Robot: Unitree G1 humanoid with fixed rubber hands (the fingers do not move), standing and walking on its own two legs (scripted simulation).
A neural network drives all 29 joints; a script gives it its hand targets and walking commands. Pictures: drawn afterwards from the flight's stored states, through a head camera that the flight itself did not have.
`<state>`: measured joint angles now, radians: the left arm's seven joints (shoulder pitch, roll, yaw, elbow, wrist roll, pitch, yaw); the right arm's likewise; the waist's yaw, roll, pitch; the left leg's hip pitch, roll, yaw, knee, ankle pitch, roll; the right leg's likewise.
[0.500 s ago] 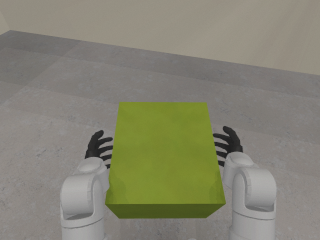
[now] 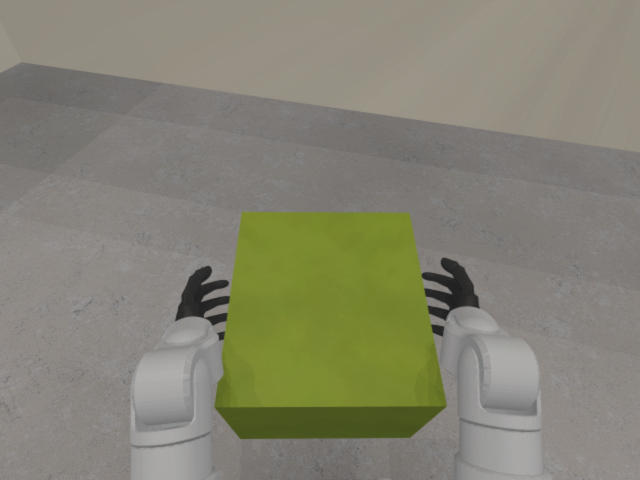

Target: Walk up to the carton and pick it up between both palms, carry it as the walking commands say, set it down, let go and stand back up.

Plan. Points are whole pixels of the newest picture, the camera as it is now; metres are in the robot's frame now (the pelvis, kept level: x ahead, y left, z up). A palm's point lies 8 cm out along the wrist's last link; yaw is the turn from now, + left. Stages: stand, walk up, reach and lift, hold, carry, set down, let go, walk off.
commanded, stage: carry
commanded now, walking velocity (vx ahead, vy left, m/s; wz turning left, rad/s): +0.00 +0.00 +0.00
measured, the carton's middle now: (325, 324) +0.32 +0.00 +0.03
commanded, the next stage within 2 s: none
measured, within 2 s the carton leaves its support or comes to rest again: neither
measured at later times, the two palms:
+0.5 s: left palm (198, 332) +0.28 +0.15 +0.08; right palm (455, 323) +0.29 -0.15 +0.08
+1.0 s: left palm (200, 334) +0.28 +0.15 +0.07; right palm (452, 325) +0.29 -0.15 +0.07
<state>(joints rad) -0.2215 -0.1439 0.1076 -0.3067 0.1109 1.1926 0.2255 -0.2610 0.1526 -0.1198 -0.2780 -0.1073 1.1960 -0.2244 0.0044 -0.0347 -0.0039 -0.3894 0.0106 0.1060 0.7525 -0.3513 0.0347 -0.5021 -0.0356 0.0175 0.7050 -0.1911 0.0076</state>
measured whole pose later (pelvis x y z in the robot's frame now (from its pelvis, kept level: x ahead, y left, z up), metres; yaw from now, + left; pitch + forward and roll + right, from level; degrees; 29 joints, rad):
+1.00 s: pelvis +0.00 +0.00 +0.00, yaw +0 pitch -1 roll +1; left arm -0.22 -0.14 0.14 -0.09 0.11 0.95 0.21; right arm -0.26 0.15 -0.15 -0.05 -0.11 0.95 -0.20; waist 0.00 -0.03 -0.01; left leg -0.39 0.01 0.11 0.75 -0.35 0.03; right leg -0.50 -0.04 0.02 0.70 -0.19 0.01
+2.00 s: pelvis +0.00 -0.09 -0.01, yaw -13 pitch +1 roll -1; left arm -0.22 -0.14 0.08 -0.45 0.09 1.28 0.24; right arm -0.25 0.15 -0.12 -0.43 -0.08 1.27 -0.24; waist -0.02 0.01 0.02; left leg -0.40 0.13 0.13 0.98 -0.62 -0.11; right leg -0.48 0.07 0.04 0.84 -0.36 -0.02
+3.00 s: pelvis -0.18 -0.44 -0.01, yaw -58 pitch +4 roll +0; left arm -0.22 -0.15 0.07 -0.52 0.09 1.25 0.24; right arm -0.25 0.15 -0.11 -0.50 -0.07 1.22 -0.24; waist -0.01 -0.02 0.09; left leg -0.34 0.05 0.10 0.83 -0.59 -0.13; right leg -0.47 0.29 0.04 0.73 -0.29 -0.16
